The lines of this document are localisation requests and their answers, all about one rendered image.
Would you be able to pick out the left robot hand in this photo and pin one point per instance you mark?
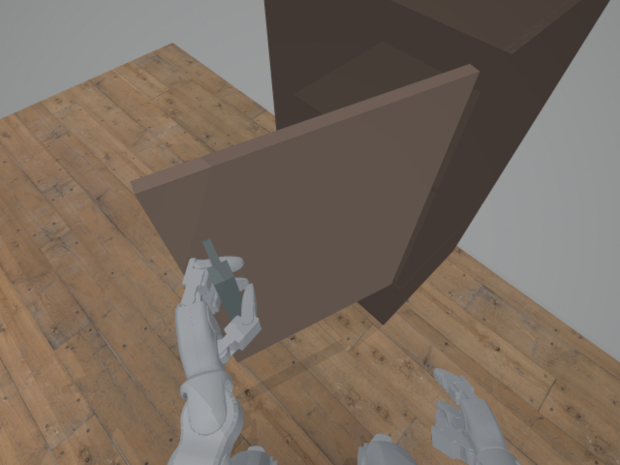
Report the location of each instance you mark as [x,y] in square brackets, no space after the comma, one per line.
[196,326]

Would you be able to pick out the robot left forearm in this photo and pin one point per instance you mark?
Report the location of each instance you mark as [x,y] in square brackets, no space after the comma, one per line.
[211,420]

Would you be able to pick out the right robot shin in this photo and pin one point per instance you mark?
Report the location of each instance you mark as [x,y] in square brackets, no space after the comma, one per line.
[381,437]

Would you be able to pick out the handle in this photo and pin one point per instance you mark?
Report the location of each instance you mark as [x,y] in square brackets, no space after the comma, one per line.
[223,281]

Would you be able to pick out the robot right thigh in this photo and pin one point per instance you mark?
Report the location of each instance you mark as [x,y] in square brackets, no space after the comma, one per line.
[383,453]

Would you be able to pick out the right robot hand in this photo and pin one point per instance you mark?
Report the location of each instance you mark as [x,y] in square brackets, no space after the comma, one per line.
[463,434]

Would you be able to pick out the cupboard door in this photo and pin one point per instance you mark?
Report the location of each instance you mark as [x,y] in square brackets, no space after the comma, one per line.
[321,212]

